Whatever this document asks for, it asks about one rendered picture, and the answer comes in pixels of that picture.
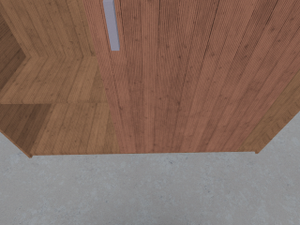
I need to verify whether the wardrobe door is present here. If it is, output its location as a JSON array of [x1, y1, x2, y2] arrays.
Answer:
[[82, 0, 300, 154], [241, 68, 300, 146]]

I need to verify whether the handle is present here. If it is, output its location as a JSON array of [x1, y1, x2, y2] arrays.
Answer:
[[103, 0, 120, 51]]

